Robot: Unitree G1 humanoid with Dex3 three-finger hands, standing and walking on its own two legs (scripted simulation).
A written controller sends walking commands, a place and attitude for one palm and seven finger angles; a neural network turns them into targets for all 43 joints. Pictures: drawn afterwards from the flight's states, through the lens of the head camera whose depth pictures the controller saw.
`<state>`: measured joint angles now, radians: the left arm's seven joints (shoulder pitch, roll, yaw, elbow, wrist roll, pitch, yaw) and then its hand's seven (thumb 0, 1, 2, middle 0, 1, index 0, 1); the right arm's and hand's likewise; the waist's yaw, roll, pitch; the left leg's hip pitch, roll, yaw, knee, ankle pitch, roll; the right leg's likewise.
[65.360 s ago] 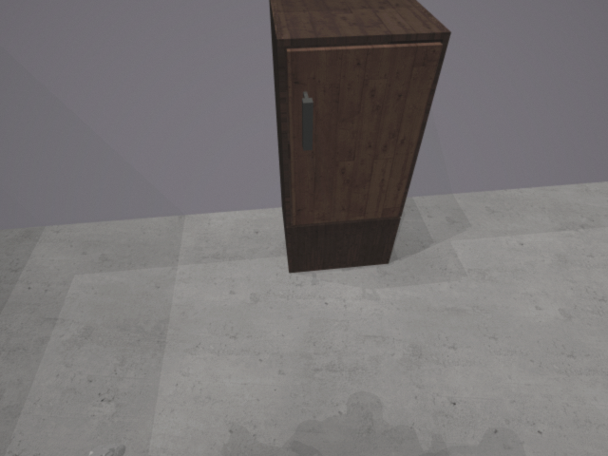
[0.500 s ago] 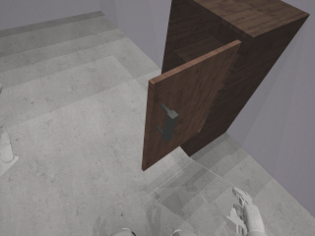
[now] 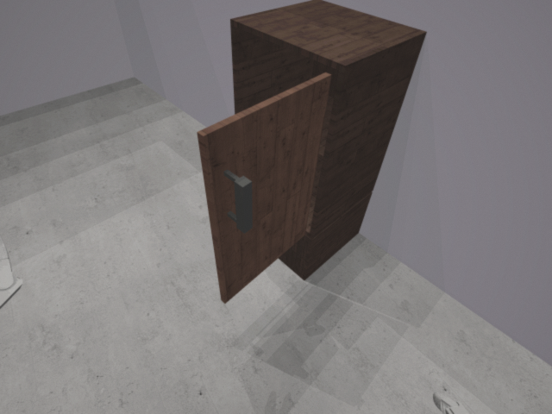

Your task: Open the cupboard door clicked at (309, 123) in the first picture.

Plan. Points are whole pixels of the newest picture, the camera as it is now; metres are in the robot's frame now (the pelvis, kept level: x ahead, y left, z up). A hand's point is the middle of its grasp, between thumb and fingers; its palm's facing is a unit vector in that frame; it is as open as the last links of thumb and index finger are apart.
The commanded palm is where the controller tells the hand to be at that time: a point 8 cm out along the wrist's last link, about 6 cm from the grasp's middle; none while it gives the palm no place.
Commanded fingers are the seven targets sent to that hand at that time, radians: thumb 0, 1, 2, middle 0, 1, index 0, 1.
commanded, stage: stop stepping back and stand still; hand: left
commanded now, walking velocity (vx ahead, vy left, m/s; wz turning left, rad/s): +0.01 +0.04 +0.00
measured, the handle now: (236, 201) +0.54 +0.10 -0.02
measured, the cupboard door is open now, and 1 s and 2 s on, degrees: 93 93 93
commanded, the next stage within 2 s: let the arm hang, fingers relaxed in 1.02 s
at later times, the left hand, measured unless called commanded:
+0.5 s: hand (16, 344) +0.15 +0.25 +0.17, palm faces +0.40 -0.78 -0.48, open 7.5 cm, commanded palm +0.09 +0.28 +0.19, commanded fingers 0.00 0.90 0.90 -0.20 -0.30 -0.20 -0.30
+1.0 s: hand out of the picture +0.13 +0.27 +0.17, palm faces +0.38 -0.79 -0.48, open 7.5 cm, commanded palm +0.07 +0.31 +0.19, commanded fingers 0.00 0.90 0.90 -0.20 -0.30 -0.20 -0.30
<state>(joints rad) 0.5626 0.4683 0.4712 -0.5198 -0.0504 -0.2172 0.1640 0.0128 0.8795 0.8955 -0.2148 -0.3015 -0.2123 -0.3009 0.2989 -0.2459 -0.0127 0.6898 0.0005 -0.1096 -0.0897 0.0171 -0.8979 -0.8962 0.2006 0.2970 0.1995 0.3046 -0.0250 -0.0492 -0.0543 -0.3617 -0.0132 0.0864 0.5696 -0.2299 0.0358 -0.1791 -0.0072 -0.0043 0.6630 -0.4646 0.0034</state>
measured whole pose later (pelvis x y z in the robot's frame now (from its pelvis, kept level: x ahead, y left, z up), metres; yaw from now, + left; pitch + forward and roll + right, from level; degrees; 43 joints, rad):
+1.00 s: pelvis -0.07 +0.01 +0.02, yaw +0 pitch +0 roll -1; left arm 0.55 0.40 0.39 -0.46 -0.02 -0.20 0.14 0.02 0.88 0.90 -0.21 -0.30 -0.21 -0.30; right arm 0.24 -0.20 0.02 0.63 -0.02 -0.14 -0.08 0.02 -0.90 -0.90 0.20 0.30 0.20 0.30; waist 0.00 0.00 0.03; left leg -0.25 0.00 0.05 0.42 -0.16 0.03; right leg -0.20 0.02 -0.04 0.39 -0.19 -0.01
